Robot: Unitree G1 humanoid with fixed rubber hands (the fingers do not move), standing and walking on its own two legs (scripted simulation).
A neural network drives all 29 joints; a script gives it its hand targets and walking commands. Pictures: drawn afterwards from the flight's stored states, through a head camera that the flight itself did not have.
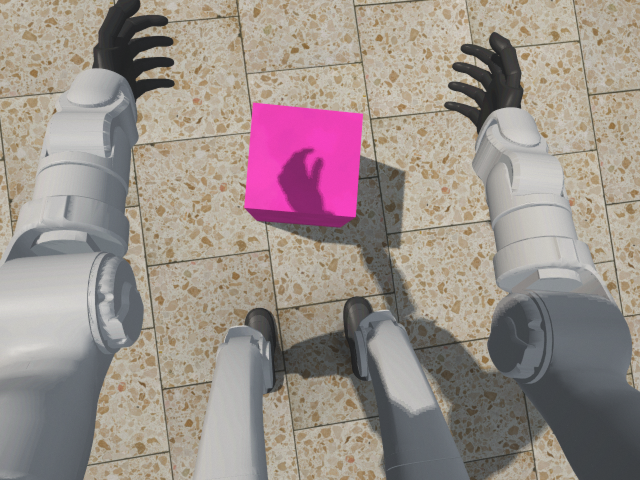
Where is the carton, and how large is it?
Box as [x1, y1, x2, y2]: [244, 103, 362, 227]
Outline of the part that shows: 253,103 244,207 257,220 339,227 355,216 362,114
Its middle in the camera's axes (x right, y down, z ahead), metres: -0.04 -0.15 +0.86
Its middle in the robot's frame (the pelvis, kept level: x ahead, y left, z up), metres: +0.53 -0.03 -0.53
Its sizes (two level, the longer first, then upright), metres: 0.210 0.200 0.250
